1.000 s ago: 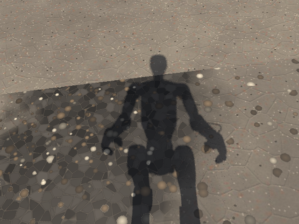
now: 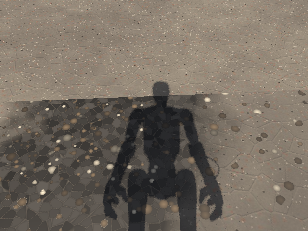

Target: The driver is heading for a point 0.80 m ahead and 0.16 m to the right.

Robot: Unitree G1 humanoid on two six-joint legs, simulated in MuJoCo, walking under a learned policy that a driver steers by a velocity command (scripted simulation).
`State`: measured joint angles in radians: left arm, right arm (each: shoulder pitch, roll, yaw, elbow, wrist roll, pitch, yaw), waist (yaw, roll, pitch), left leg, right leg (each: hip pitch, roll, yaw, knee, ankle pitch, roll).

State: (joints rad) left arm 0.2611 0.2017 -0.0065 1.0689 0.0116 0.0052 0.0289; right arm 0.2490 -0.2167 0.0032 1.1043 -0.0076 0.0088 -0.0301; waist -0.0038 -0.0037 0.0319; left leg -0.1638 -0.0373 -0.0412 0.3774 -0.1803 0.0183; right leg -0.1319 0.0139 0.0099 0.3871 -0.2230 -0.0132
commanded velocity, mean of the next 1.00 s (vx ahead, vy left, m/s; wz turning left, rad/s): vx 0.29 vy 0.00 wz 0.00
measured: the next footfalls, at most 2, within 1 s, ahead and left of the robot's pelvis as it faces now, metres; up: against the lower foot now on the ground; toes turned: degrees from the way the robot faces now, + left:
right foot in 0.90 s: +0.42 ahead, -0.06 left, +0.00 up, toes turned -4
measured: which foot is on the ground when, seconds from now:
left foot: down 0.00-0.90, up 0.92-1.00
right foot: down 0.00-0.46, up 0.48-0.88, down 0.90-1.00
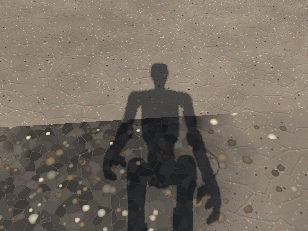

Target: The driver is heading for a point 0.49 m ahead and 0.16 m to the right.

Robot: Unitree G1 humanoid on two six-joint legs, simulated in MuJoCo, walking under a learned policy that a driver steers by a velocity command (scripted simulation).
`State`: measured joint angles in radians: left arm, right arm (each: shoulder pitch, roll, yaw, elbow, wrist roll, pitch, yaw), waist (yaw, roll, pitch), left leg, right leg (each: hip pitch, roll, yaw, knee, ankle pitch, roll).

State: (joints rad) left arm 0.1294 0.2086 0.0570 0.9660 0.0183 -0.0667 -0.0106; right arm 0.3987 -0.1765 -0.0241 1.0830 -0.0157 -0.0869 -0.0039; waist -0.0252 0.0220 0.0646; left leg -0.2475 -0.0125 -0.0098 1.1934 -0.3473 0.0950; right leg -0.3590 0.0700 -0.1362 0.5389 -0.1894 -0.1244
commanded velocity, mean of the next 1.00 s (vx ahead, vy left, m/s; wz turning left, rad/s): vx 0.39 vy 0.00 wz -0.23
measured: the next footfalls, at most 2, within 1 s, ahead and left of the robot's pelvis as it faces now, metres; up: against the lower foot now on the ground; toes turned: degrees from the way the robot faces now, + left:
left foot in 0.44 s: +0.43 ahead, +0.11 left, +0.00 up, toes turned -4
right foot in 0.90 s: +0.58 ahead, -0.13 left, +0.00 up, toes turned -19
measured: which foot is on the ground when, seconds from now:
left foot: up 0.00-0.42, down 0.44-0.90, up 0.92-1.00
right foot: down 0.00-0.46, up 0.48-0.88, down 0.90-1.00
